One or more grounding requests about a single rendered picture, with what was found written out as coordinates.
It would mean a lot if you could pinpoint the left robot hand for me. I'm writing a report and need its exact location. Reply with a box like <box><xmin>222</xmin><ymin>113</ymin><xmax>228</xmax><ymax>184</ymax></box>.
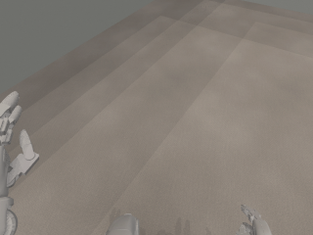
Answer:
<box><xmin>0</xmin><ymin>91</ymin><xmax>39</xmax><ymax>198</ymax></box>

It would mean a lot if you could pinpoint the right robot hand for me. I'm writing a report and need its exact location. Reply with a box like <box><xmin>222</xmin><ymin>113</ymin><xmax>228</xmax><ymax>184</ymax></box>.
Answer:
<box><xmin>236</xmin><ymin>204</ymin><xmax>272</xmax><ymax>235</ymax></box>

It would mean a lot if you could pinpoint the robot left forearm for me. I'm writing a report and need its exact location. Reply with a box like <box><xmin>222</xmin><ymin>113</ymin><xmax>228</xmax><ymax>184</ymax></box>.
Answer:
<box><xmin>0</xmin><ymin>197</ymin><xmax>18</xmax><ymax>235</ymax></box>

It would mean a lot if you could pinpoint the robot left thigh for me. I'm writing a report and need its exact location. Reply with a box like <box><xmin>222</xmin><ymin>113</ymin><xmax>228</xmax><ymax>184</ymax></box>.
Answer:
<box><xmin>105</xmin><ymin>214</ymin><xmax>140</xmax><ymax>235</ymax></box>

